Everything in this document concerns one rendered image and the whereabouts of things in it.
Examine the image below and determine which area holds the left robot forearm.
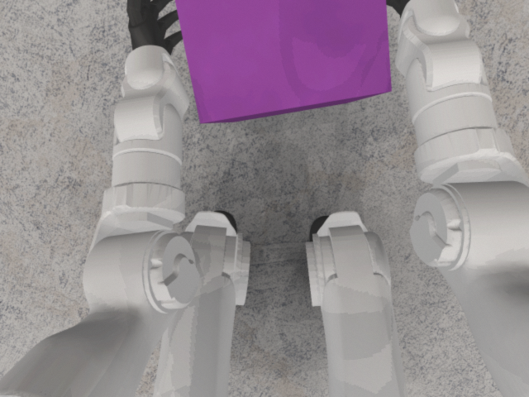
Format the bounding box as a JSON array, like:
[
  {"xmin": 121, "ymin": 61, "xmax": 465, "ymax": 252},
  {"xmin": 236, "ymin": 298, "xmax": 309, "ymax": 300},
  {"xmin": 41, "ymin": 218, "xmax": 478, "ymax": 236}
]
[{"xmin": 83, "ymin": 45, "xmax": 189, "ymax": 270}]

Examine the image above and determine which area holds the left robot upper arm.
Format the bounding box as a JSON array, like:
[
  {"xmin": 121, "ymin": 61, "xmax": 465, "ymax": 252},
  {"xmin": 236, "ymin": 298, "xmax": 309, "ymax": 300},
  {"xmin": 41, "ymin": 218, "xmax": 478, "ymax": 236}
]
[{"xmin": 0, "ymin": 229, "xmax": 200, "ymax": 397}]

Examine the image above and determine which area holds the left robot hand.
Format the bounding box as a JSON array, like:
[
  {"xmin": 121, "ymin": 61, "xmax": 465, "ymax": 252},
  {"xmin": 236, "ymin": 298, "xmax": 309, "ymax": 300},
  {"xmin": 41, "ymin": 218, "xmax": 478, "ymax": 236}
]
[{"xmin": 126, "ymin": 0, "xmax": 183, "ymax": 55}]

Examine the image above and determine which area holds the right robot shin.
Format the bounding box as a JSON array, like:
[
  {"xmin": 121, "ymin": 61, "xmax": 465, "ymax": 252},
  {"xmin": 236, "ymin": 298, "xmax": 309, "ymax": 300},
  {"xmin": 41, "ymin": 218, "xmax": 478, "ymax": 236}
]
[{"xmin": 317, "ymin": 211, "xmax": 391, "ymax": 289}]

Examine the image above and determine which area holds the carton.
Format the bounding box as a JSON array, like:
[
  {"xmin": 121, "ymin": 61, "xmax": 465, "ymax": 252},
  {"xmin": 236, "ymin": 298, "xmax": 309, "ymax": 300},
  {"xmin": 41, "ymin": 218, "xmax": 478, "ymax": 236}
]
[{"xmin": 175, "ymin": 0, "xmax": 392, "ymax": 123}]

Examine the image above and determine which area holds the right robot upper arm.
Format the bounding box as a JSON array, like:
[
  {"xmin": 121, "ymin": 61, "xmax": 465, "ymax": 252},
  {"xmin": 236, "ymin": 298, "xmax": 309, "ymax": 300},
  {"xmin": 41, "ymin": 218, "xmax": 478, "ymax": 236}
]
[{"xmin": 409, "ymin": 181, "xmax": 529, "ymax": 397}]

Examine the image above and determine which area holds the right robot forearm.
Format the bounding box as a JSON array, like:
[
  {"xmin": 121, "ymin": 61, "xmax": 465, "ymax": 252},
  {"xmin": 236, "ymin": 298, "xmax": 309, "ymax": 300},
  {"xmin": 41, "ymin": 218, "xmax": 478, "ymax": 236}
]
[{"xmin": 395, "ymin": 0, "xmax": 529, "ymax": 187}]

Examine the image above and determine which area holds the right robot hand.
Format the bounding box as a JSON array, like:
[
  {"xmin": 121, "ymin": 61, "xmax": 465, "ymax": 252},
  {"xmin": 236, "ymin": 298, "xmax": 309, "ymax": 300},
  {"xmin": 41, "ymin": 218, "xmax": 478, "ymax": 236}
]
[{"xmin": 386, "ymin": 0, "xmax": 410, "ymax": 19}]

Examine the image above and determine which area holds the robot left foot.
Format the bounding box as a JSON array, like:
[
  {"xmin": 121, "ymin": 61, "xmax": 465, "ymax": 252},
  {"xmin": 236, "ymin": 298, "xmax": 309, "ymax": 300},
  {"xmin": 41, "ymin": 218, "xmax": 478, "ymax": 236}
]
[{"xmin": 214, "ymin": 210, "xmax": 237, "ymax": 235}]

